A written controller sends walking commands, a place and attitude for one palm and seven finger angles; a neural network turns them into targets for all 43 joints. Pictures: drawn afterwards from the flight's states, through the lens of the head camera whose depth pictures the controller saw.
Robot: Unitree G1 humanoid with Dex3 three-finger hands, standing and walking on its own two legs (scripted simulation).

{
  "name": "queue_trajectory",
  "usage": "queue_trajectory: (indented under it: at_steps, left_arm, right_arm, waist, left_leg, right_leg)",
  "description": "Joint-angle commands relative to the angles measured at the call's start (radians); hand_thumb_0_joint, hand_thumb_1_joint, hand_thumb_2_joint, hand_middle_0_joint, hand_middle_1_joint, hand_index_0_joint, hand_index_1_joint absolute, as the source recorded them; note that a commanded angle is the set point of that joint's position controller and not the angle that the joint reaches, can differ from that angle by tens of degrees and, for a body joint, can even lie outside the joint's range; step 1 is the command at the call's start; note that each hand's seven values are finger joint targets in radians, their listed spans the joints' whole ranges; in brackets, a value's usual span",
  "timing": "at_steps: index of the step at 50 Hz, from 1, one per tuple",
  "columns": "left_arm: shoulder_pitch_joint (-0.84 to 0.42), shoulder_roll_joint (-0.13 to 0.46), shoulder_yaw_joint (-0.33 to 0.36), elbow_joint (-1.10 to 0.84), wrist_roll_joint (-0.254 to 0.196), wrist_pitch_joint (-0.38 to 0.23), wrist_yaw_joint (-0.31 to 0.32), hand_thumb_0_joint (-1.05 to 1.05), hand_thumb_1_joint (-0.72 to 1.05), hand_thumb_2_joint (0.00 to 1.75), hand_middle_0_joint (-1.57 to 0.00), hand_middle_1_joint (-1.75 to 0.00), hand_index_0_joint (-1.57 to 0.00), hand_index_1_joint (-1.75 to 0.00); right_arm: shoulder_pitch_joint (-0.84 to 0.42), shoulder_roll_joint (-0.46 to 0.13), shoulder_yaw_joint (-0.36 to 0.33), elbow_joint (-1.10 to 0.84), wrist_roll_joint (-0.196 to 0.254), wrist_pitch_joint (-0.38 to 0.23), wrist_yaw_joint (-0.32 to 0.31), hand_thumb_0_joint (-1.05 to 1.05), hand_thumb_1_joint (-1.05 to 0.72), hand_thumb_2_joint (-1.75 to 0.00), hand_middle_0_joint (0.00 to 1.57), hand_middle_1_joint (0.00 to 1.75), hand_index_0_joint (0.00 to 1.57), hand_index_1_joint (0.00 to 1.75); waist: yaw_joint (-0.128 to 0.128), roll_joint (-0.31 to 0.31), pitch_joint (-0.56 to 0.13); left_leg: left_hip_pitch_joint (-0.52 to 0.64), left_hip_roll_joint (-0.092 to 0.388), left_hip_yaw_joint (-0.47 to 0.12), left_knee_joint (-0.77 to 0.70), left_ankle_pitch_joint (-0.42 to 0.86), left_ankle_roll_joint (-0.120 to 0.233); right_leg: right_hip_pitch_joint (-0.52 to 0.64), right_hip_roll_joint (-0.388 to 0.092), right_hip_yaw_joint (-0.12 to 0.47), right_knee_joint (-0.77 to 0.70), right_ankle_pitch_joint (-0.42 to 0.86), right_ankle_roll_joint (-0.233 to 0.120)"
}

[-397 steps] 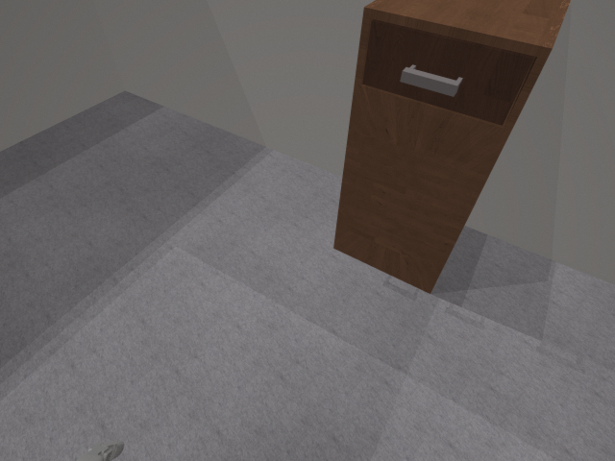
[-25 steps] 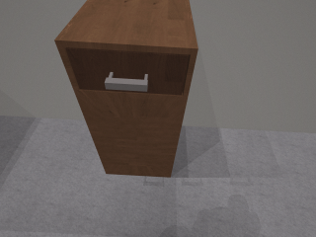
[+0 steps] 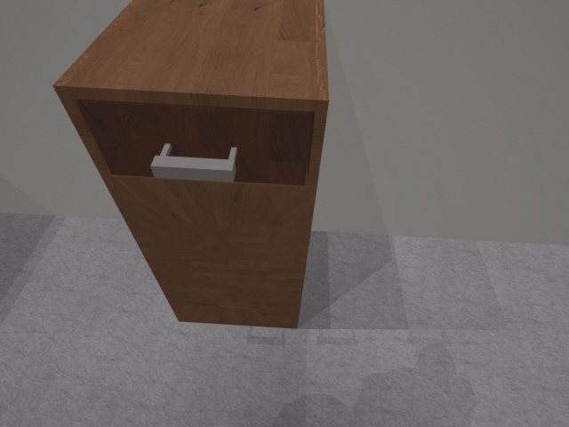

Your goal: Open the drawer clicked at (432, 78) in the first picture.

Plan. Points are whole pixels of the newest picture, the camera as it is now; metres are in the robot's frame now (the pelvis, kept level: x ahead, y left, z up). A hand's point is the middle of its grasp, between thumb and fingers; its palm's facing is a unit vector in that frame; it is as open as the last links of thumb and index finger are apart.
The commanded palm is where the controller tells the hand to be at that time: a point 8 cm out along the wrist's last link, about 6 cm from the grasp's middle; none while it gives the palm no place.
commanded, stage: come to a stop and stand still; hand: left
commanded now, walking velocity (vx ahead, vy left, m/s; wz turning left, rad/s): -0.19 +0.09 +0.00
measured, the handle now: (197, 159) +0.52 +0.20 +0.06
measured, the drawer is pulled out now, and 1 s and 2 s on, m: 0.00 0.00 0.00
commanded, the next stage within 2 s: look again from close up in 1.68 s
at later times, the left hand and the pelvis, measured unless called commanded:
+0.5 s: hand out of the picture +0.01 +0.18 -0.16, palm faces +0.03 -0.96 -0.29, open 7.4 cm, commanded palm none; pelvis -0.04 -0.02 -0.01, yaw -1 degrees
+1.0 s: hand out of the picture -0.18 +0.20 -0.18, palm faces +0.12 -0.97 -0.21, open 7.4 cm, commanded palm none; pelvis -0.13 +0.03 -0.01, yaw +2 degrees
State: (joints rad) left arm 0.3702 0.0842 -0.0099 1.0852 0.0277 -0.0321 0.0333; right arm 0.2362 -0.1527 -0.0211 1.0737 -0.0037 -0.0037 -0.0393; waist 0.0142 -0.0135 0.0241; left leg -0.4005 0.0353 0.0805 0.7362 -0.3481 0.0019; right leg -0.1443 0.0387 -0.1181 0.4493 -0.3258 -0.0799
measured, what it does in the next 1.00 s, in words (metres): walks backwards: left foot, then right foot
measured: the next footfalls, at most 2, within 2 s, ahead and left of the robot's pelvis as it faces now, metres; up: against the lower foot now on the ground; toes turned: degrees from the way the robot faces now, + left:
left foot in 0.06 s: +0.07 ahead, +0.11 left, +0.00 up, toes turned +5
right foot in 0.26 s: +0.00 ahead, -0.09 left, +0.00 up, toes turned -5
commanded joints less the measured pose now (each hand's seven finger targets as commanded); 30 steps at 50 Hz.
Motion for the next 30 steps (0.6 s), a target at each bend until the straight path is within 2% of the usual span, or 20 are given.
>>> queue_trajectory:
  at_steps: [1, 2, 3, 4, 6, 9, 11, 12, 13, 15, 16, 17, 18, 19, 20, 21, 24, 27, 29, 30]
  left_arm:
    - [0.078, 0.183, 0.047, -0.037, -0.012, 0.004, 0.015, 0.0, 0.9, 0.9, -0.2, -0.3, -0.2, -0.3]
    - [0.079, 0.178, 0.052, -0.046, -0.013, 0.01, 0.017, 0.0, 0.9, 0.9, -0.2, -0.3, -0.2, -0.3]
    - [0.087, 0.155, 0.048, -0.06, -0.013, 0.018, 0.021, 0.0, 0.9, 0.9, -0.2, -0.3, -0.2, -0.3]
    - [0.091, 0.128, 0.044, -0.072, -0.014, 0.022, 0.028, 0.0, 0.9, 0.9, -0.2, -0.3, -0.2, -0.3]
    - [0.08, 0.112, 0.04, -0.075, -0.014, 0.033, 0.031, 0.0, 0.9, 0.9, -0.2, -0.3, -0.2, -0.3]
    - [0.045, 0.115, 0.045, -0.084, -0.012, 0.046, 0.021, 0.0, 0.9, 0.9, -0.2, -0.3, -0.2, -0.3]
    - [0.065, 0.117, 0.051, -0.083, -0.007, 0.046, 0.017, 0.0, 0.9, 0.9, -0.2, -0.3, -0.2, -0.3]
    - [0.071, 0.122, 0.054, -0.084, -0.004, 0.044, 0.016, 0.0, 0.9, 0.9, -0.2, -0.3, -0.2, -0.3]
    - [0.071, 0.137, 0.056, -0.088, 0.0, 0.038, 0.017, 0.0, 0.9, 0.9, -0.2, -0.3, -0.2, -0.3]
    - [0.025, 0.191, 0.06, -0.111, 0.002, 0.033, 0.014, 0.0, 0.9, 0.9, -0.2, -0.3, -0.2, -0.3]
    - [0.003, 0.209, 0.062, -0.119, 0.002, 0.03, 0.015, 0.0, 0.9, 0.9, -0.2, -0.3, -0.2, -0.3]
    - [0.017, 0.176, 0.05, -0.149, 0.015, 0.01, 0.052, 0.0, 0.9, 0.9, -0.2, -0.3, -0.2, -0.3]
    - [0.016, 0.247, 0.069, -0.161, 0.009, -0.004, 0.056, 0.0, 0.9, 0.9, -0.2, -0.3, -0.2, -0.3]
    - [0.039, 0.254, 0.062, -0.189, 0.003, -0.008, 0.048, 0.0, 0.9, 0.9, -0.2, -0.3, -0.2, -0.3]
    - [0.018, 0.257, 0.065, -0.207, -0.001, -0.01, 0.046, 0.0, 0.9, 0.9, -0.2, -0.3, -0.2, -0.3]
    - [0.014, 0.249, 0.067, -0.222, -0.001, -0.008, 0.044, 0.0, 0.9, 0.9, -0.2, -0.3, -0.2, -0.3]
    - [-0.006, 0.247, 0.052, -0.248, 0.001, 0.012, 0.036, 0.0, 0.9, 0.9, -0.2, -0.3, -0.2, -0.3]
    - [-0.061, 0.26, 0.042, -0.259, -0.007, 0.029, 0.029, 0.0, 0.9, 0.9, -0.2, -0.3, -0.2, -0.3]
    - [-0.081, 0.243, 0.037, -0.257, -0.012, 0.041, 0.021, 0.0, 0.9, 0.9, -0.2, -0.3, -0.2, -0.3]
    - [-0.077, 0.231, 0.04, -0.26, -0.013, 0.046, 0.017, 0.0, 0.9, 0.9, -0.2, -0.3, -0.2, -0.3]
  right_arm:
    - [0.066, -0.037, 0.0, -0.044, 0.0, 0.0, 0.0, 0.0, -0.9, -0.9, 0.2, 0.3, 0.2, 0.3]
    - [0.083, -0.071, -0.008, -0.048, -0.004, -0.002, -0.004, 0.0, -0.9, -0.9, 0.2, 0.3, 0.2, 0.3]
    - [0.096, -0.104, -0.014, -0.054, -0.005, -0.006, -0.007, 0.0, -0.9, -0.9, 0.2, 0.3, 0.2, 0.3]
    - [0.108, -0.135, -0.018, -0.059, -0.007, -0.002, -0.012, 0.0, -0.9, -0.9, 0.2, 0.3, 0.2, 0.3]
    - [0.074, -0.133, -0.014, -0.061, -0.003, 0.0, -0.017, 0.0, -0.9, -0.9, 0.2, 0.3, 0.2, 0.3]
    - [0.015, -0.134, -0.019, -0.093, -0.01, 0.001, -0.017, 0.0, -0.9, -0.9, 0.2, 0.3, 0.2, 0.3]
    - [-0.013, -0.144, -0.026, -0.108, -0.012, 0.005, -0.012, 0.0, -0.9, -0.9, 0.2, 0.3, 0.2, 0.3]
    - [-0.021, -0.147, -0.03, -0.118, -0.011, 0.008, -0.01, 0.0, -0.9, -0.9, 0.2, 0.3, 0.2, 0.3]
    - [-0.033, -0.13, -0.03, -0.126, -0.01, 0.009, -0.006, 0.0, -0.9, -0.9, 0.2, 0.3, 0.2, 0.3]
    - [-0.029, -0.083, -0.03, -0.139, -0.007, 0.022, 0.006, 0.0, -0.9, -0.9, 0.2, 0.3, 0.2, 0.3]
    - [-0.038, -0.058, -0.028, -0.139, -0.011, 0.034, 0.01, 0.0, -0.9, -0.9, 0.2, 0.3, 0.2, 0.3]
    - [-0.11, -0.118, -0.035, -0.216, -0.012, 0.004, 0.015, 0.0, -0.9, -0.9, 0.2, 0.3, 0.2, 0.3]
    - [-0.088, -0.088, -0.022, -0.234, -0.01, 0.005, 0.023, 0.0, -0.9, -0.9, 0.2, 0.3, 0.2, 0.3]
    - [-0.053, -0.054, -0.016, -0.227, -0.009, 0.007, 0.027, 0.0, -0.9, -0.9, 0.2, 0.3, 0.2, 0.3]
    - [-0.049, -0.066, -0.022, -0.235, -0.004, 0.008, 0.028, 0.0, -0.9, -0.9, 0.2, 0.3, 0.2, 0.3]
    - [-0.055, -0.068, -0.022, -0.238, -0.002, 0.009, 0.03, 0.0, -0.9, -0.9, 0.2, 0.3, 0.2, 0.3]
    - [-0.054, -0.05, -0.011, -0.24, -0.001, 0.02, 0.031, 0.0, -0.9, -0.9, 0.2, 0.3, 0.2, 0.3]
    - [0.009, -0.061, -0.008, -0.209, -0.007, 0.026, 0.029, 0.0, -0.9, -0.9, 0.2, 0.3, 0.2, 0.3]
    - [0.056, -0.097, -0.008, -0.187, -0.012, 0.023, 0.031, 0.0, -0.9, -0.9, 0.2, 0.3, 0.2, 0.3]
    - [0.067, -0.123, -0.01, -0.19, -0.019, 0.021, 0.031, 0.0, -0.9, -0.9, 0.2, 0.3, 0.2, 0.3]
  waist:
    - [-0.013, -0.083, -0.047]
    - [-0.017, -0.055, -0.064]
    - [-0.014, 0.025, -0.081]
    - [-0.011, 0.093, -0.097]
    - [0.004, 0.224, -0.068]
    - [0.008, 0.169, -0.028]
    - [0.022, 0.118, -0.071]
    - [0.027, 0.086, -0.086]
    - [0.029, 0.009, -0.088]
    - [0.005, -0.18, -0.061]
    - [0.006, -0.246, -0.015]
    - [0.008, -0.13, 0.02]
    - [-0.015, -0.117, -0.033]
    - [0.01, -0.205, -0.142]
    - [0.002, -0.255, -0.159]
    - [0.012, -0.275, -0.148]
    - [0.001, -0.145, -0.048]
    - [-0.035, -0.046, 0.031]
    - [-0.047, 0.029, 0.105]
    - [-0.042, 0.088, 0.137]
  left_leg:
    - [0.117, -0.011, 0.002, -0.219, 0.225, -0.005]
    - [0.201, 0.039, -0.027, -0.23, 0.493, 0.016]
    - [0.296, 0.132, -0.098, -0.214, 0.806, 0.064]
    - [0.356, 0.209, -0.155, -0.191, 1.009, 0.122]
    - [0.3, 0.271, -0.224, -0.276, 1.073, 0.198]
    - [0.232, 0.264, -0.223, -0.321, 0.94, 0.217]
    - [0.212, 0.236, -0.195, -0.289, 0.816, 0.191]
    - [0.179, 0.209, -0.182, -0.265, 0.711, 0.163]
    - [0.149, 0.16, -0.15, -0.232, 0.574, 0.121]
    - [0.083, 0.018, -0.034, -0.128, 0.169, 0.03]
    - [0.043, -0.022, -0.024, -0.045, -0.029, 0.01]
    - [-0.033, -0.034, -0.033, 0.002, -0.104, -0.024]
    - [-0.047, -0.023, -0.023, -0.018, -0.057, -0.003]
    - [-0.043, -0.043, -0.028, -0.006, -0.064, 0.028]
    - [-0.065, -0.064, -0.033, 0.025, -0.058, 0.033]
    - [-0.067, -0.062, -0.041, 0.045, -0.052, 0.035]
    - [0.016, -0.061, -0.03, 0.006, -0.033, 0.034]
    - [0.177, -0.049, -0.026, -0.142, 0.055, 0.024]
    - [0.225, -0.003, -0.085, -0.213, 0.046, 0.04]
    - [0.153, 0.044, -0.163, -0.28, -0.027, 0.067]
  right_leg:
    - [0.053, -0.253, 0.151, 0.07, 0.894, -0.038]
    - [0.0, -0.233, 0.133, 0.11, 0.815, -0.004]
    - [-0.086, -0.185, 0.102, 0.145, 0.609, 0.034]
    - [-0.147, -0.131, 0.073, 0.153, 0.362, 0.068]
    - [-0.151, -0.082, 0.066, 0.232, -0.115, 0.082]
    - [-0.152, -0.088, 0.088, 0.271, -0.174, 0.072]
    - [-0.101, -0.087, 0.087, 0.195, -0.053, 0.071]
    - [-0.065, -0.091, 0.098, 0.128, 0.059, 0.072]
    - [-0.041, -0.116, 0.139, 0.068, 0.231, 0.07]
    - [-0.069, -0.27, 0.282, -0.031, 0.38, 0.009]
    - [-0.104, -0.337, 0.324, -0.086, 0.436, -0.042]
    - [0.0, -0.287, 0.411, -0.026, 1.019, -0.005]
    - [0.104, -0.322, 0.321, 0.051, 1.176, -0.008]
    - [0.18, -0.307, 0.289, 0.115, 1.265, -0.018]
    - [0.225, -0.289, 0.256, 0.128, 1.304, -0.037]
    - [0.224, -0.281, 0.237, 0.11, 1.242, -0.043]
    - [0.059, -0.261, 0.212, 0.037, 0.889, -0.059]
    - [-0.168, -0.238, 0.22, -0.071, 0.258, -0.048]
    - [-0.312, -0.191, 0.208, -0.105, -0.119, -0.018]
    - [-0.319, -0.149, 0.194, -0.099, -0.204, 0.005]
